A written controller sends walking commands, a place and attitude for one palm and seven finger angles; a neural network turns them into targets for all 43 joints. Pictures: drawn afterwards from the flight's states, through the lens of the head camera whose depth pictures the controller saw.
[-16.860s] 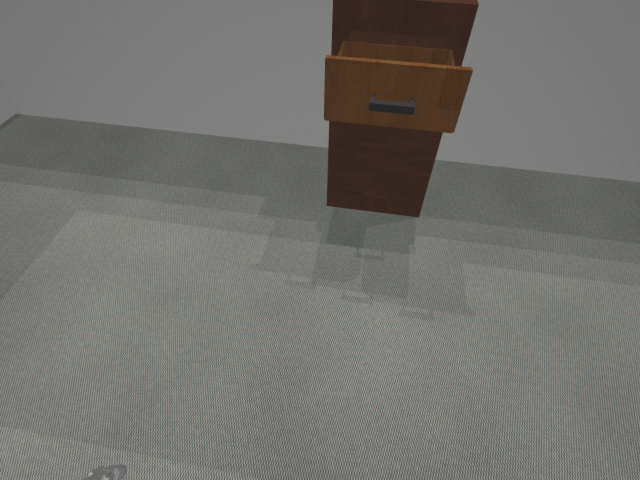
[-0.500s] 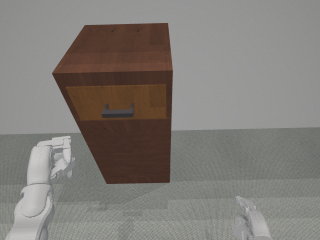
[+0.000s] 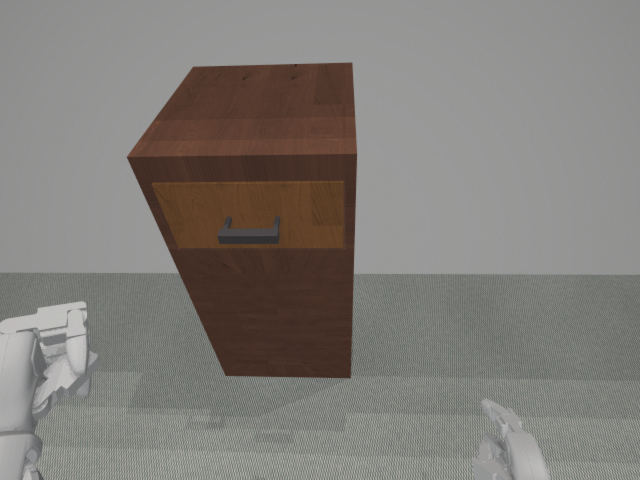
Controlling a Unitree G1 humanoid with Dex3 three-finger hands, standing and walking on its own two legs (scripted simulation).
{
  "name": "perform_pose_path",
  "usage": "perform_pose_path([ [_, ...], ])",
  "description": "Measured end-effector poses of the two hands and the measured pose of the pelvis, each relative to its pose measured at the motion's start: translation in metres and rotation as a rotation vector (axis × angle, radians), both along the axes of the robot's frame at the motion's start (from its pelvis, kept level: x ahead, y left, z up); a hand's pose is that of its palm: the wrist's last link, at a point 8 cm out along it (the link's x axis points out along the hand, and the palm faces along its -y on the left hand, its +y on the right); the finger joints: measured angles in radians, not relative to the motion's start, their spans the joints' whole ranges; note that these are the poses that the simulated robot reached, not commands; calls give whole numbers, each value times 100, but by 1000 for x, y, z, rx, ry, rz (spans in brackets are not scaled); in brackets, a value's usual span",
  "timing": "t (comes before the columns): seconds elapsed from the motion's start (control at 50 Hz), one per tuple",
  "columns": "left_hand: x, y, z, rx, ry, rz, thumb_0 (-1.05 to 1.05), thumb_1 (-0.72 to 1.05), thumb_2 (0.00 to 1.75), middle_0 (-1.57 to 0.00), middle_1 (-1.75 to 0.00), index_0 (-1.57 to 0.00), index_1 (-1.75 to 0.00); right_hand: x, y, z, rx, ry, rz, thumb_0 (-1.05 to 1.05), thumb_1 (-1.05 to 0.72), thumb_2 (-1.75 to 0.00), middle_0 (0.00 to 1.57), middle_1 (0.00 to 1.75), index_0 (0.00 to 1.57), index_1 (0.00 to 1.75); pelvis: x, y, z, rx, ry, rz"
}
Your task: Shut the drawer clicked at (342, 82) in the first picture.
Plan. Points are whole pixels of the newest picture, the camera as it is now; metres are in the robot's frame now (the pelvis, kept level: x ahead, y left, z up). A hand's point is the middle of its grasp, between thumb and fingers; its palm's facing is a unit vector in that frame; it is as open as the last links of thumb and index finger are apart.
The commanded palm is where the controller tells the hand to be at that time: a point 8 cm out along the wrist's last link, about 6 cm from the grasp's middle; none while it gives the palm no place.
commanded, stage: step back with the hand held close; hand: left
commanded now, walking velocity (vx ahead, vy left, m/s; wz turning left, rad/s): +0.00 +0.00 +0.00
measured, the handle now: (250, 228) +0.58 +0.23 -0.05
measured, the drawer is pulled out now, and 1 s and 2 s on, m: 0.00 0.00 0.00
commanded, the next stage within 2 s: stop stepping back and stand still in 1.22 s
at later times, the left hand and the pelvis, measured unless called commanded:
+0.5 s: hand (77, 367) +0.17 +0.25 +0.15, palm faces +0.26 -0.83 -0.49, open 3.2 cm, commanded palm +0.11 +0.30 +0.17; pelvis -0.03 +0.02 +0.00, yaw -2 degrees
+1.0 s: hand out of the picture +0.05 +0.30 +0.16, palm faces +0.42 -0.79 -0.45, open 3.2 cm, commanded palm +0.00 +0.33 +0.17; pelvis -0.12 +0.05 -0.01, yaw +2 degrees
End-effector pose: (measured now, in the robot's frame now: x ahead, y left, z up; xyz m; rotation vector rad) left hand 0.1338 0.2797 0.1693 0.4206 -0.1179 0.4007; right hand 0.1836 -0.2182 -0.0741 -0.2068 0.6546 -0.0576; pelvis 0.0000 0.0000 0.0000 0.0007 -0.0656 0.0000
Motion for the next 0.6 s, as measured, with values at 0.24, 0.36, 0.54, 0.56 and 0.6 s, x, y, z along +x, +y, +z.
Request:
perform_pose_path([
  [0.24,14,4,19,108,-57,-56,1,89,90,-140,-160,-140,-160,-5,-6,3,-8,27,-27,2,-90,-90,21,30,20,30,-3,2,-1,-12,31,-11],
  [0.36,16,5,1,93,50,-110,1,89,90,-140,-160,-140,-160,-25,-13,-2,-23,90,-103,2,-90,-90,21,30,20,30,-10,13,0,-10,61,-29],
  [0.54,-8,19,6,133,40,-141,1,88,90,-140,-160,-140,-160,-63,-2,-5,-53,142,-125,2,-91,-90,20,30,20,30,-36,26,-3,-24,73,-27],
  [0.56,-12,21,7,136,31,-140,1,88,90,-140,-160,-140,-160,-66,1,-5,-53,140,-123,2,-91,-90,20,30,20,30,-40,27,-4,-27,73,-27],
  [0.6,-21,26,8,139,16,-134,1,88,90,-140,-160,-140,-160,-73,6,-5,-51,132,-121,2,-90,-90,20,30,20,30,-48,31,-5,-33,72,-24],
])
